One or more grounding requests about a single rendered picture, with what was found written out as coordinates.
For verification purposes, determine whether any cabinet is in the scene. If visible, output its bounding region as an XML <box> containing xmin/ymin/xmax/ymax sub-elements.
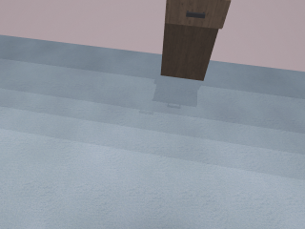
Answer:
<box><xmin>160</xmin><ymin>23</ymin><xmax>219</xmax><ymax>81</ymax></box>

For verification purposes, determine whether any drawer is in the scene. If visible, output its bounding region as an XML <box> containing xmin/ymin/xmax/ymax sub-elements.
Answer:
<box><xmin>165</xmin><ymin>0</ymin><xmax>232</xmax><ymax>29</ymax></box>

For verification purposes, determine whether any handle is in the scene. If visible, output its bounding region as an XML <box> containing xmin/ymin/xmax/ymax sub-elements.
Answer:
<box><xmin>186</xmin><ymin>10</ymin><xmax>206</xmax><ymax>19</ymax></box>

